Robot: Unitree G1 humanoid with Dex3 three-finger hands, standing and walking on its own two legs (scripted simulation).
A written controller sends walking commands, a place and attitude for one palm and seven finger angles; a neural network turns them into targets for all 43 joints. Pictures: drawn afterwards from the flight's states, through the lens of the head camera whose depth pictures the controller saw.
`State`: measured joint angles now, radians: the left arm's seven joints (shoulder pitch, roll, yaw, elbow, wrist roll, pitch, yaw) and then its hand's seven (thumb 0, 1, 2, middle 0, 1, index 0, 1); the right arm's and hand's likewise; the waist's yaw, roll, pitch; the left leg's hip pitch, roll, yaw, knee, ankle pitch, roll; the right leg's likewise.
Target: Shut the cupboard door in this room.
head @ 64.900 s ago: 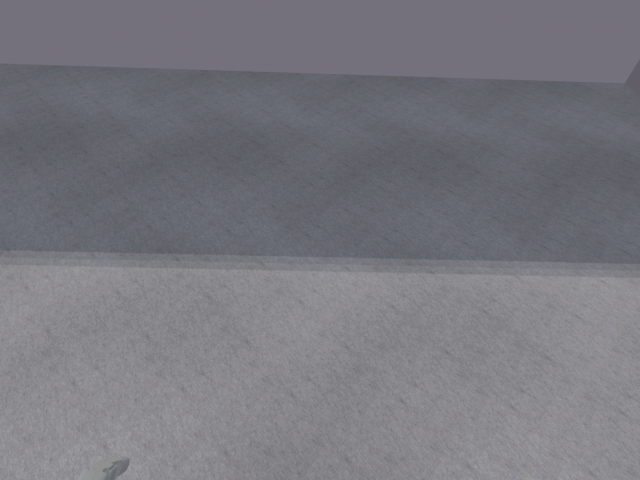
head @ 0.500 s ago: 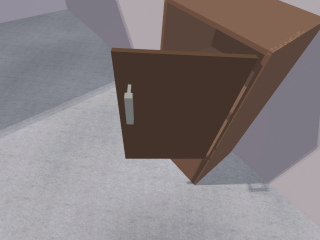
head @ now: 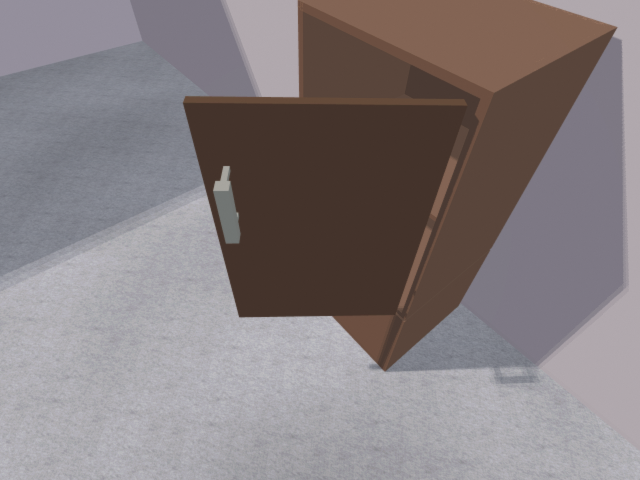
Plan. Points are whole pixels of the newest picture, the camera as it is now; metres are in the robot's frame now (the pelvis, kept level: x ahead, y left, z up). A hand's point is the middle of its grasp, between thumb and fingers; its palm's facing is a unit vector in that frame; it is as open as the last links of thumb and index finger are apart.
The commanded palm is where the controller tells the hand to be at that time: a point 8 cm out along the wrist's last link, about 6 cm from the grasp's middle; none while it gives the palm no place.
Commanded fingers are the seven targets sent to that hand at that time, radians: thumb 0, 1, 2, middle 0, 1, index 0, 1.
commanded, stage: come to a stop and stand still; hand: left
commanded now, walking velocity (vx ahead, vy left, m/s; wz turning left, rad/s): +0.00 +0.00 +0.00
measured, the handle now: (229, 205) +0.52 +0.18 +0.02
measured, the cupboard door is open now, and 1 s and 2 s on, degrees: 52 52 52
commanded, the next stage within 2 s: look again from close up in 0.04 s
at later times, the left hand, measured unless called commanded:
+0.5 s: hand out of the picture +0.03 +0.22 -0.18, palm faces +0.00 -0.98 -0.22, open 7.4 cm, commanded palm none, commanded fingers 0.00 0.90 0.90 -0.20 -0.30 -0.20 -0.30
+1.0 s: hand (144, 391) +0.22 +0.22 +0.00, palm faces +0.16 -0.99 -0.06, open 6.9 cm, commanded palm +0.12 +0.28 -0.06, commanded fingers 0.00 0.90 0.90 -0.44 -0.56 -0.44 -0.56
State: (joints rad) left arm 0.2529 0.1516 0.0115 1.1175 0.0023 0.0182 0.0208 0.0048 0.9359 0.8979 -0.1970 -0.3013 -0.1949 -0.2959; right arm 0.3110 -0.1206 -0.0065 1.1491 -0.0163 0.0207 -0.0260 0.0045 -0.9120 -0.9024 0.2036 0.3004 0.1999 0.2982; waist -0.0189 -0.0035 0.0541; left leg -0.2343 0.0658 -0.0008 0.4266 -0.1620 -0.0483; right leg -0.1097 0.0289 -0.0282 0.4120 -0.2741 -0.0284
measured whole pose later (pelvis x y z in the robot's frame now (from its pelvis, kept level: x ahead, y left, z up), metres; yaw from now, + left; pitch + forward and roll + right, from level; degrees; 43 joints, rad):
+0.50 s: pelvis +0.02 +0.04 -0.01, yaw -1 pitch -1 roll +0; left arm 0.30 0.17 0.00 1.06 0.02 -0.01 0.04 0.00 0.91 0.90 -0.20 -0.30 -0.19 -0.30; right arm 0.25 -0.18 0.00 1.04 -0.01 -0.02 -0.02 0.01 -0.95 -0.90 0.20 0.30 0.20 0.30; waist 0.00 0.01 0.00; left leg -0.27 0.00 0.04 0.55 -0.27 0.02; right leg -0.14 -0.03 0.02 0.51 -0.35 0.03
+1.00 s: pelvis -0.01 +0.03 -0.04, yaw -1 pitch +7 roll +0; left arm 0.33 0.19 0.18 0.16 -0.21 -0.41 -0.08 0.00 0.91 0.90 -0.28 -0.39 -0.27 -0.39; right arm 0.21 -0.21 -0.03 0.72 0.01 -0.29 -0.01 0.01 -0.91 -0.90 0.21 0.30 0.20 0.30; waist -0.03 0.00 -0.12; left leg -0.62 0.01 0.02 0.82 -0.32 0.00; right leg -0.52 -0.03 -0.02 0.86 -0.45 0.01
